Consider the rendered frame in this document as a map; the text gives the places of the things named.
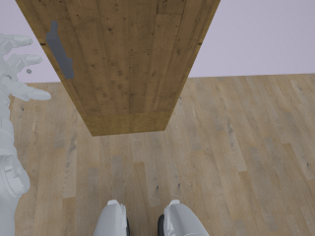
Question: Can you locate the handle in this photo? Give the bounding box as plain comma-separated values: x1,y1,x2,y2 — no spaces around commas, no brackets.
45,21,75,79

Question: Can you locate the robot thigh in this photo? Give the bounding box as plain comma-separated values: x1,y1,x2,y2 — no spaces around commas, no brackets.
94,204,127,236
163,204,210,236

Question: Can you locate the left robot thigh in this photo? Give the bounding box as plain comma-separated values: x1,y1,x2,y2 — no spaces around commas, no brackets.
94,204,127,236

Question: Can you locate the right robot thigh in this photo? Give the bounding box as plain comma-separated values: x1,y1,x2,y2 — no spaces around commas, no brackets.
163,204,210,236

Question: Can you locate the left robot hand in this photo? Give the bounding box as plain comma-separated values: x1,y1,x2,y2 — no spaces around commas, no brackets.
0,32,51,101

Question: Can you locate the robot left forearm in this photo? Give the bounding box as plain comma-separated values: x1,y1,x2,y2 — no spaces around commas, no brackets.
0,89,18,157

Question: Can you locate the left robot upper arm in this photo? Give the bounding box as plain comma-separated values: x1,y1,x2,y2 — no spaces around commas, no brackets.
0,154,31,236

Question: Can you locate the cupboard door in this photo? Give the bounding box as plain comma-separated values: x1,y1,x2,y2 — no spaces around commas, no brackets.
22,0,217,117

